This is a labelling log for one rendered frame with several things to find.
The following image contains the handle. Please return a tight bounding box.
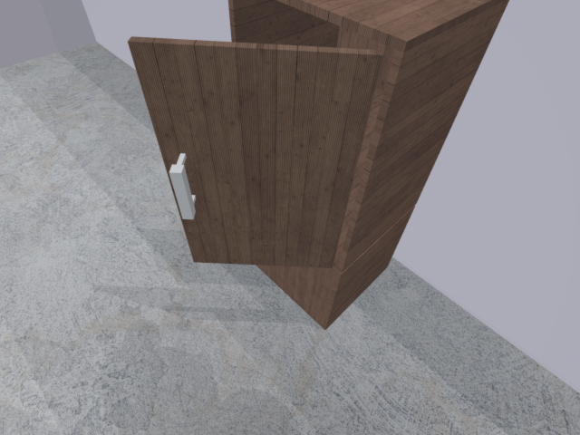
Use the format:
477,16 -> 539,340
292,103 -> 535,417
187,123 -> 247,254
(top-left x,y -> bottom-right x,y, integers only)
169,153 -> 196,219

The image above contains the cupboard door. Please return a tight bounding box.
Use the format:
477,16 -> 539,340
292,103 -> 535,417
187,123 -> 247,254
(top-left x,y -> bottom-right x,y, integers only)
128,36 -> 383,268

